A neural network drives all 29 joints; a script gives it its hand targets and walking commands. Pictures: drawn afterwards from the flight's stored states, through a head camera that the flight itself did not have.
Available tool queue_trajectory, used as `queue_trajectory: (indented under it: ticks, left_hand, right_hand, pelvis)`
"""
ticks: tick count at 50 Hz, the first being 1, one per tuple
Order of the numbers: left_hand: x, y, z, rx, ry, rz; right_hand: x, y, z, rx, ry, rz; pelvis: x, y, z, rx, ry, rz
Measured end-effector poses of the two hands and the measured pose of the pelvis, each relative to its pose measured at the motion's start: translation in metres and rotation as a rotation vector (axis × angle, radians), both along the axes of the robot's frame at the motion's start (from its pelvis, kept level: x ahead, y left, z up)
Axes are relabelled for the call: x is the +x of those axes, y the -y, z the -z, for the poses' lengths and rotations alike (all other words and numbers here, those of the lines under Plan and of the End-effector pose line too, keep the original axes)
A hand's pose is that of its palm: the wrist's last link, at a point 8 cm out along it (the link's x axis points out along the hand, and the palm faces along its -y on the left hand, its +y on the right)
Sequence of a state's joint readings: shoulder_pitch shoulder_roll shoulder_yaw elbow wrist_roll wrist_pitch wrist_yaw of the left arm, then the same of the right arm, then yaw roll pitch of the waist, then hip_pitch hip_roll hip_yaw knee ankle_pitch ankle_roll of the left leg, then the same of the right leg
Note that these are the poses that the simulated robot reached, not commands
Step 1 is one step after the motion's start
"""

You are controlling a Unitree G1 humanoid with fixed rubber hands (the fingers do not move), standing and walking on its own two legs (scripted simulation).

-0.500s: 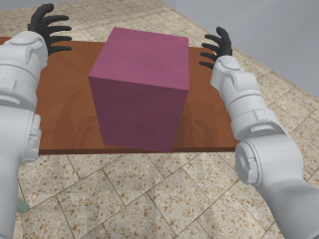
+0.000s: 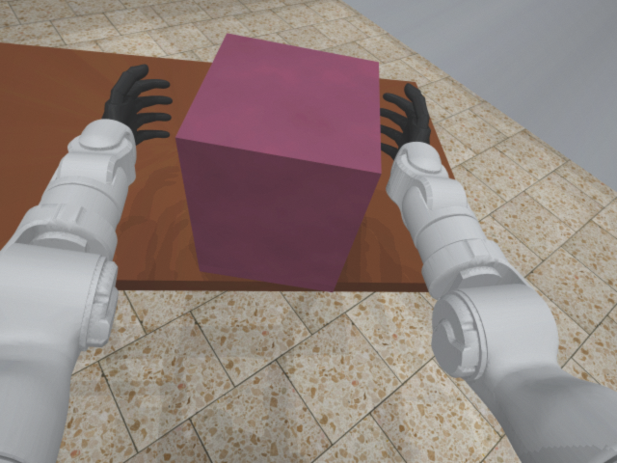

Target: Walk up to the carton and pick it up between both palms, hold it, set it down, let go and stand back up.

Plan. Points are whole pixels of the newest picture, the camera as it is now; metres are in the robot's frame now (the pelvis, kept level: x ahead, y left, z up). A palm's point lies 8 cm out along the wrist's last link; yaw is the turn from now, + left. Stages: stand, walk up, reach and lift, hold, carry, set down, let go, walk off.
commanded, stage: reach and lift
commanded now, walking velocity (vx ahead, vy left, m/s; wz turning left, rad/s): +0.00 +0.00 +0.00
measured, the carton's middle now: (284, 172) +0.47 +0.00 +0.09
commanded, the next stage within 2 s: none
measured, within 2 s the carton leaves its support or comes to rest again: leaves its support in 1.94 s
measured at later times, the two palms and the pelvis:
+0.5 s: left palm (165, 132) +0.48 +0.15 +0.15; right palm (405, 152) +0.44 -0.14 +0.16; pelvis +0.00 +0.00 +0.00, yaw +0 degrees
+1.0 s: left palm (166, 134) +0.48 +0.15 +0.14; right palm (403, 162) +0.43 -0.14 +0.15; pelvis +0.00 +0.00 +0.00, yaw +0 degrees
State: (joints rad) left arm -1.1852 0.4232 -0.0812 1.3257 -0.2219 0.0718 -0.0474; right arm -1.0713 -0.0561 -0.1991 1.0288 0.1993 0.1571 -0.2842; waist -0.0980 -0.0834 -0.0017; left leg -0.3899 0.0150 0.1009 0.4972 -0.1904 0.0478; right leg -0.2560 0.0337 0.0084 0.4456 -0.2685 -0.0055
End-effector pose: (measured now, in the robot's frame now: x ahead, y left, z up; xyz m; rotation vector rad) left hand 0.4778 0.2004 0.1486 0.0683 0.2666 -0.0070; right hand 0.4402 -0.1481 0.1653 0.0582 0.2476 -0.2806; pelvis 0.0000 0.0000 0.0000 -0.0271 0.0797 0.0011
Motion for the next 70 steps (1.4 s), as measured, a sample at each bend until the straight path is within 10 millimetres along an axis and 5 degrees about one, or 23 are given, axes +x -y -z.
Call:
queue_trajectory:
  ticks: [25, 70]
  left_hand:
    - [-0.001, 0.049, 0.002, -0.013, 0.016, 0.089]
    - [-0.003, 0.049, 0.005, -0.037, 0.030, 0.097]
  right_hand:
    - [-0.003, -0.007, 0.003, 0.006, 0.017, 0.030]
    - [-0.013, -0.008, 0.013, -0.034, 0.104, 0.014]
  pelvis:
    - [0.000, 0.000, 0.000, 0.000, -0.001, 0.000]
    - [0.000, 0.001, 0.000, 0.001, 0.000, 0.001]
